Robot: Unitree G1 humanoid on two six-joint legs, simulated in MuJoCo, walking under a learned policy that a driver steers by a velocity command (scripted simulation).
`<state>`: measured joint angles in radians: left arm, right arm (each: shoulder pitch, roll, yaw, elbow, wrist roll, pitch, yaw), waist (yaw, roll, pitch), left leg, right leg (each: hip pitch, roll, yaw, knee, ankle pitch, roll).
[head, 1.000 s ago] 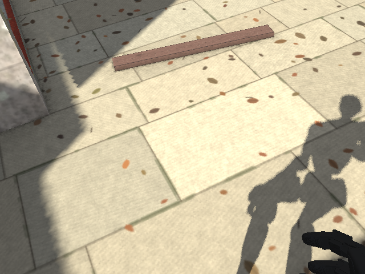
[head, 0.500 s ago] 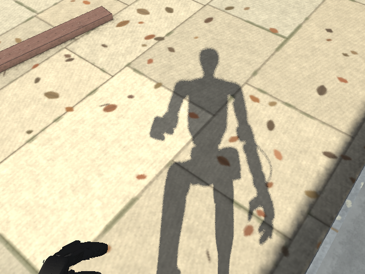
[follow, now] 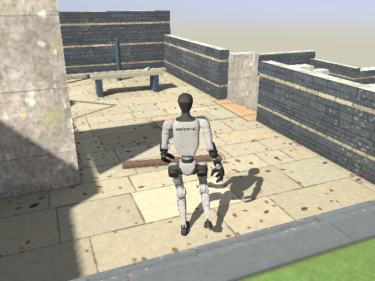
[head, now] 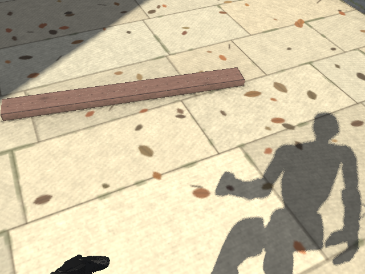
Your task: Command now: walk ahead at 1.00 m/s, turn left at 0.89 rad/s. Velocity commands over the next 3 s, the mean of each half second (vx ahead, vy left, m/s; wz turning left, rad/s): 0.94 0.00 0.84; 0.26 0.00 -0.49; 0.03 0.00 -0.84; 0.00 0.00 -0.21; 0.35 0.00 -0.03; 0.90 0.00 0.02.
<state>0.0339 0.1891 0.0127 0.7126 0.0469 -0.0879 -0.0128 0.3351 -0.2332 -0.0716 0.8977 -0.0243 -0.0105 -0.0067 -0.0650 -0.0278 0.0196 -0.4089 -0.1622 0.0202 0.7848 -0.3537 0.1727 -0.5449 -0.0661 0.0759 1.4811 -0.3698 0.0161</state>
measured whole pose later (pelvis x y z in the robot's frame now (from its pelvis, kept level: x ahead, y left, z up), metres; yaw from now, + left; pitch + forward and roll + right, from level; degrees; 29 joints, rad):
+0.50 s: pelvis +0.43 -0.04 +0.04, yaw +25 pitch +2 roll -2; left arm 0.44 0.29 0.06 0.87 0.03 -0.10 -0.01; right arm 0.07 -0.34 -0.06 0.65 -0.05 -0.03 0.05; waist 0.08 0.05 0.02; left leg -0.68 -0.03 -0.06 1.16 -0.27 0.08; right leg -0.12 -0.01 -0.11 0.37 -0.29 0.01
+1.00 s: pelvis +0.63 +0.02 +0.03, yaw +6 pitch +2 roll +2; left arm 0.16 0.33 0.09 0.66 -0.02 0.05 0.01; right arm 0.10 -0.29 -0.07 0.75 -0.01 -0.02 -0.03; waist -0.01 -0.02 0.05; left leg -0.30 0.08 0.21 0.45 -0.17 0.00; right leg -0.60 -0.10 -0.03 0.88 -0.23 0.04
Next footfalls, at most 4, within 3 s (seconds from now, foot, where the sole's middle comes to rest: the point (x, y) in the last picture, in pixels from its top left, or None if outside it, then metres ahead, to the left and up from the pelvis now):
0.26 right None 0.46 -0.17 -0.74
0.66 left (125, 231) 0.69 0.17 -0.74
1.08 right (195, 213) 0.75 -0.10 -0.74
1.54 left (143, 203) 0.80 0.11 -0.74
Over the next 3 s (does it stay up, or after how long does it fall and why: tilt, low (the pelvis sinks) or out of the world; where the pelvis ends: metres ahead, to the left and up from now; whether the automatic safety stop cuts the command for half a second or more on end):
stays up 1.13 -0.15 0.02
